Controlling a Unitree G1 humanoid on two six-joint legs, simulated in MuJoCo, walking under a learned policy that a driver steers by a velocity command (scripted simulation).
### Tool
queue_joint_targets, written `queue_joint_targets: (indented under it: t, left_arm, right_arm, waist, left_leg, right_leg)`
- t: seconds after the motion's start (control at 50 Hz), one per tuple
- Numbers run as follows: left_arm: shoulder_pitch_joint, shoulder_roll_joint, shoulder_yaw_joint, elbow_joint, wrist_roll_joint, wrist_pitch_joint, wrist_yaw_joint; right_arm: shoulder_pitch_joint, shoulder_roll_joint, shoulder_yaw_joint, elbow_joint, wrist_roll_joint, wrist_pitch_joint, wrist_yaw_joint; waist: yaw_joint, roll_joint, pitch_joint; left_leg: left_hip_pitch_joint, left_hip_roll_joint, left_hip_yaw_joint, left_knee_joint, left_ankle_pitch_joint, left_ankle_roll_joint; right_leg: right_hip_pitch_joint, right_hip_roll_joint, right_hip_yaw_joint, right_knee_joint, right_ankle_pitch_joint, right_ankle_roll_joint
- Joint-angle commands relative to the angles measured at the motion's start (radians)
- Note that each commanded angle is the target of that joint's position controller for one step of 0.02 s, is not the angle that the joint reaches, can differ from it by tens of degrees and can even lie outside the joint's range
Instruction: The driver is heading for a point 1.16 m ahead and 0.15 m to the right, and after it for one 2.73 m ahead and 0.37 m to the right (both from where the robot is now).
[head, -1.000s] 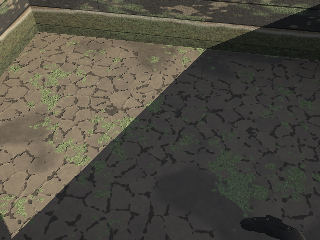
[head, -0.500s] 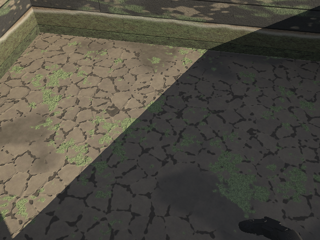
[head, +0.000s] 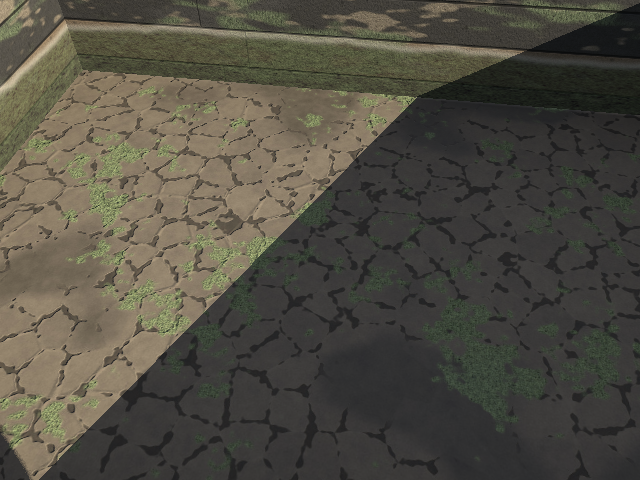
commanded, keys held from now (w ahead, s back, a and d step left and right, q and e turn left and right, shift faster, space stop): no key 0.04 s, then w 0.96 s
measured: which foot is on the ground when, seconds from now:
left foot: down 0.00-1.00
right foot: down 0.00-1.00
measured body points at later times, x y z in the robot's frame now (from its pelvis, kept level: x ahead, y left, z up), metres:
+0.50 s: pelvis +0.01 +0.02 +0.00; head +0.01 +0.02 +0.45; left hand +0.11 +0.25 -0.12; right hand +0.19 -0.17 -0.09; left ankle +0.02 +0.15 -0.75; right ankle -0.03 -0.07 -0.75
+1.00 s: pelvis +0.01 +0.03 +0.00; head +0.01 +0.03 +0.45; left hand +0.15 +0.26 -0.09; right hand +0.25 -0.14 -0.05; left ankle +0.02 +0.15 -0.75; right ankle -0.03 -0.07 -0.75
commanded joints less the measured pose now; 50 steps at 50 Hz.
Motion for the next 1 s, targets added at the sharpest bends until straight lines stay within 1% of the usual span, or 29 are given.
queue_joint_targets:
  t: [0.02, 0.04, 0.06, 0.08, 0.1, 0.14, 0.22, 0.3, 0.4, 0.54, 0.56, 0.58, 0.6, 0.62, 0.64, 0.66, 0.72, 0.84, 1.0]
  left_arm:
    - [0.038, 0.106, 0.029, -0.037, 0.000, -0.003, 0.010]
    - [0.039, 0.105, 0.030, -0.034, 0.000, -0.001, 0.012]
    - [0.041, 0.083, 0.022, -0.030, 0.007, -0.002, 0.012]
    - [0.031, 0.070, 0.016, -0.031, 0.009, -0.004, 0.012]
    - [0.007, 0.066, 0.012, -0.040, 0.011, -0.007, 0.015]
    - [-0.017, 0.075, 0.009, -0.052, 0.012, -0.014, 0.020]
    - [-0.024, 0.090, 0.004, -0.071, 0.013, -0.023, 0.023]
    - [-0.042, 0.092, -0.001, -0.101, 0.021, -0.026, 0.020]
    - [-0.065, 0.089, -0.009, -0.145, 0.036, -0.032, 0.015]
    - [-0.108, 0.097, -0.021, -0.211, 0.051, -0.046, 0.008]
    - [-0.125, 0.092, -0.030, -0.241, 0.065, -0.055, -0.001]
    - [-0.119, 0.093, -0.033, -0.247, 0.073, -0.061, -0.005]
    - [-0.115, 0.097, -0.035, -0.256, 0.076, -0.066, -0.008]
    - [-0.107, 0.107, -0.029, -0.244, 0.063, -0.065, -0.004]
    - [-0.123, 0.111, -0.031, -0.256, 0.057, -0.065, -0.004]
    - [-0.137, 0.113, -0.032, -0.264, 0.056, -0.065, -0.004]
    - [-0.151, 0.118, -0.033, -0.281, 0.057, -0.065, -0.006]
    - [-0.155, 0.125, -0.032, -0.299, 0.058, -0.068, -0.006]
    - [-0.159, 0.130, -0.032, -0.314, 0.057, -0.071, -0.006]
  right_arm:
    - [-0.014, -0.063, -0.022, -0.071, 0.002, -0.013, -0.006]
    - [-0.008, -0.063, -0.023, -0.069, 0.002, -0.013, -0.006]
    - [0.013, -0.048, -0.019, -0.062, -0.001, -0.011, -0.005]
    - [0.016, -0.041, -0.017, -0.057, 0.000, -0.010, -0.004]
    - [0.002, -0.040, -0.015, -0.061, -0.001, -0.012, -0.003]
    - [-0.008, -0.042, -0.011, -0.071, -0.008, -0.018, -0.005]
    - [-0.007, -0.046, -0.006, -0.093, -0.016, -0.033, -0.006]
    - [-0.017, -0.047, 0.000, -0.125, -0.023, -0.040, -0.004]
    - [-0.049, -0.051, 0.007, -0.171, -0.031, -0.045, 0.002]
    - [-0.113, -0.064, 0.018, -0.224, -0.041, -0.052, 0.013]
    - [-0.164, -0.075, 0.021, -0.253, -0.038, -0.055, 0.024]
    - [-0.175, -0.078, 0.022, -0.259, -0.041, -0.056, 0.028]
    - [-0.186, -0.079, 0.025, -0.265, -0.044, -0.057, 0.030]
    - [-0.159, -0.069, 0.027, -0.248, -0.050, -0.055, 0.022]
    - [-0.171, -0.068, 0.029, -0.254, -0.049, -0.054, 0.021]
    - [-0.181, -0.070, 0.030, -0.257, -0.047, -0.053, 0.021]
    - [-0.206, -0.081, 0.030, -0.264, -0.044, -0.057, 0.025]
    - [-0.247, -0.081, 0.034, -0.270, -0.041, -0.067, 0.034]
    - [-0.263, -0.085, 0.036, -0.267, -0.040, -0.072, 0.040]
  waist:
    - [-0.005, -0.035, -0.011]
    - [-0.005, -0.034, -0.007]
    - [-0.010, -0.036, -0.020]
    - [-0.009, -0.033, 0.003]
    - [-0.007, -0.029, 0.032]
    - [-0.007, -0.026, 0.052]
    - [-0.001, -0.021, 0.033]
    - [0.001, -0.022, 0.013]
    - [0.002, -0.016, -0.021]
    - [0.000, -0.014, -0.048]
    - [0.019, -0.017, -0.032]
    - [0.021, -0.015, -0.068]
    - [0.023, -0.015, -0.089]
    - [0.004, -0.014, -0.126]
    - [0.000, -0.019, -0.099]
    - [-0.003, -0.024, -0.084]
    - [-0.001, -0.022, -0.069]
    - [0.008, -0.017, -0.078]
    - [0.009, -0.023, -0.088]
  left_leg:
    - [-0.102, 0.028, 0.012, -0.007, 0.197, 0.060]
    - [-0.107, 0.026, 0.014, -0.005, 0.195, 0.061]
    - [-0.080, 0.028, 0.011, -0.027, 0.150, 0.060]
    - [-0.079, 0.023, 0.010, -0.044, 0.112, 0.060]
    - [-0.087, 0.016, 0.013, -0.052, 0.095, 0.058]
    - [-0.095, 0.005, 0.023, -0.054, 0.090, 0.054]
    - [-0.107, -0.013, 0.042, -0.030, 0.110, 0.055]
    - [-0.110, -0.024, 0.053, 0.003, 0.162, 0.059]
    - [-0.096, -0.030, 0.045, 0.031, 0.255, 0.066]
    - [-0.072, -0.029, 0.015, 0.044, 0.323, 0.075]
    - [-0.098, -0.024, -0.008, 0.041, 0.404, 0.083]
    - [-0.078, -0.017, -0.015, 0.043, 0.445, 0.087]
    - [-0.056, -0.014, -0.019, 0.048, 0.463, 0.091]
    - [-0.007, -0.014, -0.007, 0.053, 0.395, 0.087]
    - [-0.011, -0.016, -0.008, 0.052, 0.359, 0.085]
    - [-0.021, -0.014, -0.011, 0.048, 0.337, 0.083]
    - [-0.043, -0.011, -0.017, 0.040, 0.310, 0.081]
    - [-0.052, -0.005, -0.027, 0.034, 0.299, 0.081]
    - [-0.052, -0.001, -0.031, 0.031, 0.286, 0.081]
  right_leg:
    - [0.070, -0.158, 0.135, -0.064, 0.153, -0.038]
    - [0.065, -0.159, 0.135, -0.064, 0.137, -0.040]
    - [0.049, -0.157, 0.133, -0.088, 0.036, -0.037]
    - [0.024, -0.148, 0.133, -0.116, -0.078, -0.032]
    - [0.000, -0.141, 0.135, -0.136, -0.152, -0.026]
    - [-0.013, -0.139, 0.139, -0.151, -0.203, -0.023]
    - [0.021, -0.139, 0.134, -0.124, -0.180, -0.036]
    - [0.042, -0.134, 0.119, -0.076, -0.105, -0.043]
    - [0.059, -0.115, 0.098, 0.004, 0.018, -0.033]
    - [0.045, -0.109, 0.103, 0.070, 0.053, -0.011]
    - [0.042, -0.111, 0.115, 0.103, 0.116, -0.005]
    - [0.052, -0.114, 0.121, 0.121, 0.133, -0.001]
    - [0.046, -0.117, 0.126, 0.128, 0.136, 0.005]
    - [0.036, -0.117, 0.122, 0.104, 0.065, 0.008]
    - [0.011, -0.119, 0.124, 0.088, 0.040, 0.012]
    - [0.002, -0.123, 0.126, 0.079, 0.027, 0.014]
    - [0.005, -0.132, 0.134, 0.074, 0.021, 0.013]
    - [0.013, -0.141, 0.146, 0.069, 0.009, 0.016]
    - [0.011, -0.147, 0.156, 0.062, 0.005, 0.019]
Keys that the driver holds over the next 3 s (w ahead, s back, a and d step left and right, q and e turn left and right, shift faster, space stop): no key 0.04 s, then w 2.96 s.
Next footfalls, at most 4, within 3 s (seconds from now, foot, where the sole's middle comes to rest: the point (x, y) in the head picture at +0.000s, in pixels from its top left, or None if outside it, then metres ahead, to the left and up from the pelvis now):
none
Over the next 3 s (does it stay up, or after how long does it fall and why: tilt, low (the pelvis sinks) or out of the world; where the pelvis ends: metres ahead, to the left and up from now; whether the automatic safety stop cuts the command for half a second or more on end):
stays up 0.00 0.02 0.00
